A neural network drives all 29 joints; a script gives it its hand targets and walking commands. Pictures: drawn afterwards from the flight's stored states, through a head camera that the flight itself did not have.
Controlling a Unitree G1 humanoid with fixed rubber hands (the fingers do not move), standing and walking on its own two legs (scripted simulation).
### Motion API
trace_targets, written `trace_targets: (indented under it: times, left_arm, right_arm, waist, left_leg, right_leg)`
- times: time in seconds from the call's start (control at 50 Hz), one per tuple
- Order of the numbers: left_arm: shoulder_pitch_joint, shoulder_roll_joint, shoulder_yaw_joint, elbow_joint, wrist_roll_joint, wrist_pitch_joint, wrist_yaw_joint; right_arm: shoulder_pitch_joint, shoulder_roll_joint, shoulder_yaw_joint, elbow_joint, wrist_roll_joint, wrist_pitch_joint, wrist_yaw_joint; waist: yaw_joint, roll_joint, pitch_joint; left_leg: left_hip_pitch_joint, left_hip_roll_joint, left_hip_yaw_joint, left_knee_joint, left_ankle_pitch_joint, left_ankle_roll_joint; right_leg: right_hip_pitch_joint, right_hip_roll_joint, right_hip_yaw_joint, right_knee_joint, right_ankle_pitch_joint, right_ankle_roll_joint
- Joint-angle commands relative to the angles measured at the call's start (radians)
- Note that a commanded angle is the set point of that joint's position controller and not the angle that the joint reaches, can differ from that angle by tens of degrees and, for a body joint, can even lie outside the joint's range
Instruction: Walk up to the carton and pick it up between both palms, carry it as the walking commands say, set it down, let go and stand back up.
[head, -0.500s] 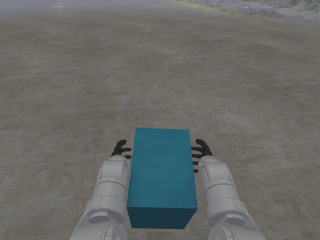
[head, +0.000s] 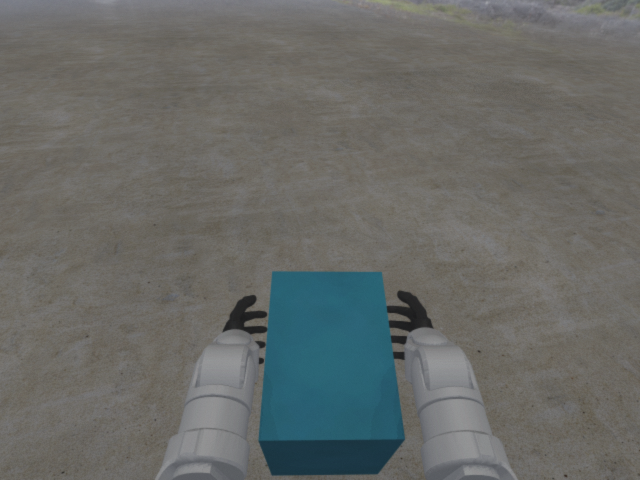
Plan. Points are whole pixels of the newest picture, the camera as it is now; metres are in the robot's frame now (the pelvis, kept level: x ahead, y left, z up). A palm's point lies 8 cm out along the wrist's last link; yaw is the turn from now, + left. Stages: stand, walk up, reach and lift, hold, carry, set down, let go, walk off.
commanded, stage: reach and lift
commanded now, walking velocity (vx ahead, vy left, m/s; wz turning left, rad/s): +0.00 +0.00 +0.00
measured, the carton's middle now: (326, 375) +0.31 -0.01 -0.03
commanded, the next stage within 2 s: hold in 0.20 s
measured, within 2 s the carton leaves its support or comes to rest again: neither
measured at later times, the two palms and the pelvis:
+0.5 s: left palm (231, 359) +0.29 +0.12 +0.05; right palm (420, 350) +0.29 -0.13 +0.06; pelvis -0.01 +0.00 +0.00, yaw +0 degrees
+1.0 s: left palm (228, 396) +0.23 +0.11 +0.06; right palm (428, 380) +0.24 -0.12 +0.07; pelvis -0.08 -0.02 -0.02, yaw +3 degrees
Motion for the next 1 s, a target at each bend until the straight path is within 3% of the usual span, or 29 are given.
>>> trace_targets:
  times: [0.0,0.1,0.12,0.14,0.18,0.26,0.34,0.44,0.46,0.48,0.5,0.52,0.54,0.58,0.64,0.66,0.68,0.72,0.76,0.78,0.8,0.82,0.84,0.86,0.88,0.92,0.94,0.96,0.98]
  left_arm:
    - [-0.579,-1.131,-0.536,-0.134,-0.329,-0.063,-0.298]
    - [-0.612,-1.086,-0.558,-0.194,-0.343,-0.066,-0.302]
    - [-0.586,-1.085,-0.543,-0.153,-0.333,-0.055,-0.297]
    - [-0.54,-1.095,-0.515,-0.103,-0.315,-0.039,-0.3]
    - [-0.572,-1.062,-0.509,-0.108,-0.311,-0.056,-0.312]
    - [-0.577,-1.11,-0.558,-0.18,-0.363,-0.057,-0.318]
    - [-0.604,-1.07,-0.524,-0.133,-0.328,-0.055,-0.317]
    - [-0.634,-1.097,-0.528,-0.135,-0.345,-0.068,-0.327]
    - [-0.667,-1.09,-0.521,-0.122,-0.346,-0.061,-0.324]
    - [-0.629,-1.067,-0.484,-0.071,-0.312,-0.057,-0.327]
    - [-0.623,-1.082,-0.476,-0.062,-0.313,-0.063,-0.327]
    - [-0.604,-1.022,-0.543,-0.126,-0.354,-0.049,-0.32]
    - [-0.62,-1.034,-0.543,-0.155,-0.37,-0.043,-0.311]
    - [-0.628,-1.04,-0.581,-0.238,-0.404,-0.015,-0.285]
    - [-0.63,-1.057,-0.68,-0.328,-0.45,0.065,-0.265]
    - [-0.662,-1.034,-0.706,-0.398,-0.485,0.084,-0.261]
    - [-0.645,-1.068,-0.749,-0.386,-0.529,0.123,-0.265]
    - [-0.678,-1.053,-0.787,-0.459,-0.572,0.172,-0.258]
    - [-0.632,-1.047,-0.772,-0.467,-0.601,0.225,-0.247]
    - [-0.642,-1.043,-0.773,-0.504,-0.621,0.249,-0.243]
    - [-0.644,-1.021,-0.756,-0.525,-0.62,0.271,-0.237]
    - [-0.668,-1.027,-0.756,-0.558,-0.636,0.299,-0.233]
    - [-0.543,-1.008,-0.704,-0.487,-0.602,0.332,-0.23]
    - [-0.549,-1.009,-0.706,-0.544,-0.608,0.345,-0.222]
    - [-0.655,-0.998,-0.719,-0.627,-0.619,0.361,-0.217]
    - [-0.61,-1.012,-0.714,-0.652,-0.614,0.404,-0.203]
    - [-0.636,-1.023,-0.699,-0.658,-0.614,0.424,-0.196]
    - [-0.621,-1.019,-0.698,-0.652,-0.612,0.441,-0.192]
    - [-0.526,-0.998,-0.664,-0.596,-0.582,0.457,-0.194]
  right_arm:
    - [-0.529,1.094,0.513,-0.072,0.311,-0.039,0.269]
    - [-0.453,1.113,0.508,-0.054,0.304,-0.027,0.275]
    - [-0.431,1.116,0.476,0.02,0.291,-0.012,0.268]
    - [-0.493,1.129,0.509,-0.047,0.305,-0.018,0.266]
    - [-0.5,1.146,0.477,-0.001,0.288,-0.01,0.268]
    - [-0.453,1.123,0.528,-0.078,0.331,-0.023,0.266]
    - [-0.459,1.128,0.468,0.036,0.282,-0.011,0.265]
    - [-0.536,1.152,0.502,-0.012,0.322,-0.028,0.268]
    - [-0.515,1.15,0.467,0.029,0.305,-0.017,0.267]
    - [-0.499,1.122,0.433,0.064,0.279,-0.025,0.271]
    - [-0.517,1.119,0.422,0.071,0.271,-0.028,0.269]
    - [-0.517,1.083,0.502,0.013,0.314,-0.033,0.267]
    - [-0.597,1.083,0.51,-0.067,0.335,-0.025,0.259]
    - [-0.564,1.081,0.557,-0.13,0.397,0.005,0.245]
    - [-0.512,1.051,0.626,-0.213,0.42,0.082,0.23]
    - [-0.444,1.077,0.631,-0.17,0.432,0.113,0.227]
    - [-0.438,1.042,0.647,-0.243,0.459,0.137,0.218]
    - [-0.493,1.049,0.672,-0.315,0.504,0.188,0.215]
    - [-0.47,1.068,0.687,-0.338,0.539,0.251,0.203]
    - [-0.522,1.073,0.701,-0.399,0.554,0.276,0.188]
    - [-0.561,1.109,0.726,-0.419,0.579,0.308,0.189]
    - [-0.541,1.115,0.732,-0.426,0.596,0.339,0.184]
    - [-0.516,1.094,0.73,-0.417,0.594,0.368,0.181]
    - [-0.542,1.097,0.753,-0.47,0.622,0.392,0.179]
    - [-0.618,1.132,0.775,-0.49,0.66,0.401,0.18]
    - [-0.616,1.106,0.781,-0.567,0.689,0.433,0.17]
    - [-0.567,1.113,0.739,-0.519,0.673,0.454,0.166]
    - [-0.523,1.12,0.729,-0.485,0.665,0.471,0.163]
    - [-0.497,1.109,0.715,-0.473,0.662,0.487,0.167]
  waist:
    - [-0.001,0.026,-0.378]
    - [-0.003,0.018,-0.354]
    - [-0.01,-0.027,-0.31]
    - [0.017,0.015,-0.262]
    - [0.021,-0.049,-0.235]
    - [0.016,0.029,-0.356]
    - [0.005,-0.015,-0.222]
    - [0.012,-0.004,-0.327]
    - [-0.004,-0.014,-0.286]
    - [0.012,0.02,-0.232]
    - [0.017,-0.014,-0.237]
    - [0.03,0.016,-0.261]
    - [0.029,-0.035,-0.241]
    - [0.023,0.031,-0.366]
    - [0.011,0.105,-0.425]
    - [0.009,0.115,-0.46]
    - [0.007,0.12,-0.459]
    - [0.012,0.18,-0.518]
    - [0.015,0.134,-0.527]
    - [0.024,0.043,-0.555]
    - [0.026,-0.069,-0.522]
    - [0.033,-0.114,-0.532]
    - [0.04,-0.245,-0.525]
    - [0.03,-0.246,-0.534]
    - [0.028,-0.176,-0.515]
    - [0.017,-0.171,-0.526]
    - [0.013,-0.124,-0.527]
    - [0.013,-0.149,-0.571]
    - [0.019,-0.103,-0.579]
  left_leg:
    - [0.17,-0.026,0.033,-0.034,0.221,-0.023]
    - [0.16,-0.023,0.029,-0.04,0.157,-0.017]
    - [0.152,-0.023,0.026,-0.03,0.116,-0.009]
    - [0.097,-0.033,0.042,-0.041,0.04,-0.009]
    - [0.07,-0.026,0.032,-0.05,0.013,0.008]
    - [0.116,-0.034,0.036,-0.025,0.194,-0.01]
    - [0.046,-0.024,0.039,-0.047,-0.048,0.001]
    - [0.077,-0.029,0.046,-0.023,0.027,0.003]
    - [0.063,-0.016,0.045,-0.02,-0.015,0.0]
    - [0.024,-0.025,0.052,-0.035,-0.07,-0.004]
    - [0.028,-0.023,0.042,-0.032,-0.062,0.001]
    - [-0.144,0.132,-0.041,0.028,-0.041,0.021]
    - [-0.193,0.113,-0.042,0.041,-0.12,0.026]
    - [-0.13,0.135,-0.01,0.09,0.103,0.028]
    - [-0.135,0.215,-0.089,0.087,0.358,0.052]
    - [-0.121,0.235,-0.117,0.085,0.418,0.051]
    - [-0.119,0.244,-0.144,0.084,0.473,0.066]
    - [-0.131,0.234,-0.117,0.113,0.426,0.069]
    - [-0.153,0.211,-0.092,0.114,0.324,0.061]
    - [-0.214,0.173,-0.061,0.145,0.219,0.052]
    - [-0.297,0.133,0.004,0.227,0.148,0.031]
    - [-0.345,0.067,0.073,0.316,0.016,0.001]
    - [-0.411,0.026,0.119,0.458,-0.225,-0.017]
    - [-0.39,0.046,0.14,0.479,-0.325,-0.016]
    - [-0.43,0.065,0.105,0.476,-0.318,-0.015]
    - [-0.374,0.066,0.151,0.296,-0.234,-0.008]
    - [-0.301,0.055,0.175,0.19,-0.117,-0.002]
    - [-0.218,0.057,0.147,0.116,-0.062,0.01]
    - [-0.121,0.079,0.116,0.065,-0.043,0.008]
  right_leg:
    - [0.039,0.036,-0.052,-0.055,0.2,0.002]
    - [0.031,0.038,-0.046,-0.062,0.165,-0.007]
    - [0.0,0.04,-0.05,-0.064,0.114,0.001]
    - [0.009,0.035,-0.063,-0.068,0.057,0.004]
    - [0.004,0.03,-0.048,-0.074,0.021,0.001]
    - [0.05,0.04,-0.044,-0.047,0.225,0.007]
    - [-0.004,0.027,-0.039,-0.068,-0.017,-0.004]
    - [0.022,0.028,-0.037,-0.053,0.048,-0.002]
    - [-0.02,0.03,-0.04,-0.055,-0.009,-0.009]
    - [-0.012,0.02,-0.035,-0.06,-0.037,-0.011]
    - [-0.021,0.02,-0.041,-0.069,-0.056,-0.007]
    - [-0.085,-0.14,-0.003,0.013,-0.047,-0.038]
    - [-0.125,-0.14,0.041,-0.005,-0.095,-0.057]
    - [-0.138,-0.149,0.024,0.068,0.064,-0.066]
    - [-0.176,-0.1,-0.075,0.215,0.17,-0.023]
    - [-0.18,-0.083,-0.083,0.234,0.127,-0.018]
    - [-0.211,-0.08,-0.094,0.254,0.138,-0.016]
    - [-0.205,-0.077,-0.109,0.222,0.067,-0.014]
    - [-0.209,-0.083,-0.108,0.203,0.059,-0.019]
    - [-0.161,-0.119,-0.061,0.153,0.114,-0.033]
    - [-0.125,-0.194,0.007,0.099,0.271,-0.057]
    - [-0.095,-0.268,0.085,0.071,0.378,-0.11]
    - [-0.078,-0.359,0.161,0.017,0.504,-0.163]
    - [-0.1,-0.382,0.148,0.027,0.511,-0.186]
    - [-0.054,-0.373,0.138,0.045,0.548,-0.187]
    - [-0.055,-0.321,0.05,0.117,0.641,-0.159]
    - [-0.084,-0.292,-0.002,0.136,0.604,-0.133]
    - [-0.09,-0.245,-0.014,0.139,0.495,-0.097]
    - [-0.177,-0.214,-0.038,0.15,0.332,-0.07]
